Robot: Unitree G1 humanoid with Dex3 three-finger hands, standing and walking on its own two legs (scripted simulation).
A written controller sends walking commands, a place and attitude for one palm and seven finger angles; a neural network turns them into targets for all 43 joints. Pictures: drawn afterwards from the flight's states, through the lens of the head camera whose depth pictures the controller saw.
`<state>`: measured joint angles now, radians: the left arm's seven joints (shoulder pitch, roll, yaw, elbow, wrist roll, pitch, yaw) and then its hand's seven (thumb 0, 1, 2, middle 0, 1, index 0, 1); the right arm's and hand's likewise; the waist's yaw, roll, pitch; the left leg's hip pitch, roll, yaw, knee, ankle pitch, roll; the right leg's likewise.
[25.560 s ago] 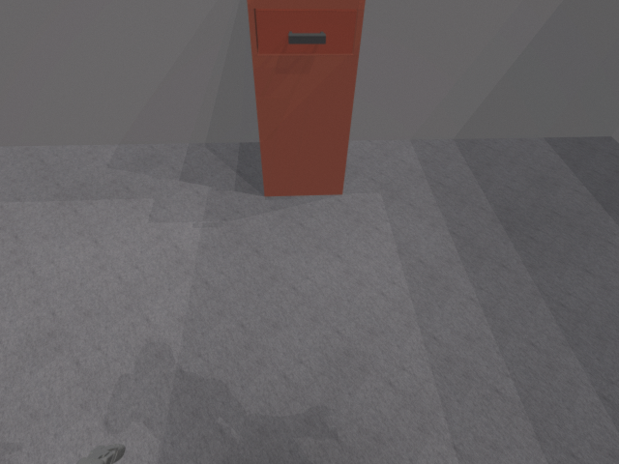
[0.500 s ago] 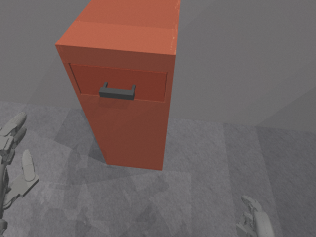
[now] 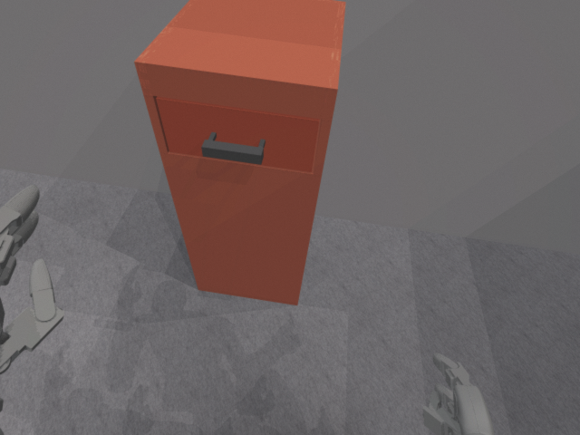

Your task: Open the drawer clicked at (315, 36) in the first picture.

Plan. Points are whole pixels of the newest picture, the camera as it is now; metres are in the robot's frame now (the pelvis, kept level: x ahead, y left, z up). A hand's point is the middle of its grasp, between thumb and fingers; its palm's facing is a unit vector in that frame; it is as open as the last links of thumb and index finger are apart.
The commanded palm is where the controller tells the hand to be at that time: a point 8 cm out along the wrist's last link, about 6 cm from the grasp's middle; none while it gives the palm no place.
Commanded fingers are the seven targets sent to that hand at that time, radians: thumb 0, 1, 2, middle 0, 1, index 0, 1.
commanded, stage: step back with the hand held close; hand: left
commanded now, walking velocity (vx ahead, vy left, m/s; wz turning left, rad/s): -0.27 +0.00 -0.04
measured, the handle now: (235, 145) +0.65 +0.16 -0.01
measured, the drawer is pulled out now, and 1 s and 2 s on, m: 0.00 0.00 0.00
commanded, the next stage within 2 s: stop stepping back and stand still in 0.58 s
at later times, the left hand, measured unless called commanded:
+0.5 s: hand (27, 407) +0.12 +0.22 +0.16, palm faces +0.24 -0.82 -0.52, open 7.4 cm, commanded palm +0.04 +0.27 +0.19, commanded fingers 0.00 0.90 0.90 -0.20 -0.30 -0.20 -0.30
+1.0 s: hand out of the picture -0.05 +0.18 +0.18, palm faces +0.35 -0.82 -0.45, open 7.4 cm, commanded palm -0.11 +0.22 +0.19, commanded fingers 0.00 0.90 0.90 -0.20 -0.30 -0.20 -0.30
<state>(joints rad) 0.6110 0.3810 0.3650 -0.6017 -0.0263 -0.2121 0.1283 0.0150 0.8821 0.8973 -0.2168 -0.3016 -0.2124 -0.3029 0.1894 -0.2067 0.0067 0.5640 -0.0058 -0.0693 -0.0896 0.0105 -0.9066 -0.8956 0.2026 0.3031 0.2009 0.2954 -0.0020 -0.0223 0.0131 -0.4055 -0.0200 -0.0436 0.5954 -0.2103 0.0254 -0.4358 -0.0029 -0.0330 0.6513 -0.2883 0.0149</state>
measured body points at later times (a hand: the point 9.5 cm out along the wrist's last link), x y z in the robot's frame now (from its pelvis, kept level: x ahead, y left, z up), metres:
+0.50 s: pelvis -0.09 -0.01 +0.01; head -0.03 +0.01 +0.46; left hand +0.10 +0.26 +0.19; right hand +0.11 -0.26 -0.06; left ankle -0.07 +0.07 -0.73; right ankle -0.12 -0.12 -0.71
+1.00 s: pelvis -0.24 -0.06 +0.02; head -0.24 -0.06 +0.47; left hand -0.08 +0.22 +0.20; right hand -0.11 -0.31 -0.07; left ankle -0.24 +0.08 -0.67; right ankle -0.27 -0.15 -0.73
